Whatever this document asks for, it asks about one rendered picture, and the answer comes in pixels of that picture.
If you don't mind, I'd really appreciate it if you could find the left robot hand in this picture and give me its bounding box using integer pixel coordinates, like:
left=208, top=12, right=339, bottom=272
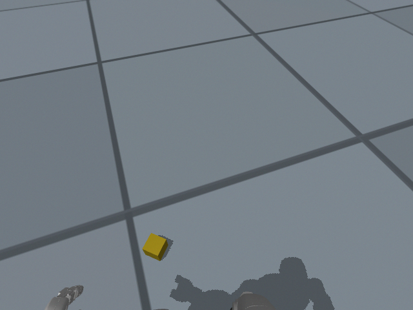
left=44, top=285, right=83, bottom=310

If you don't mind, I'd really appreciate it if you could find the cube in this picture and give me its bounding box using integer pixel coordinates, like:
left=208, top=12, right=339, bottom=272
left=142, top=233, right=168, bottom=261

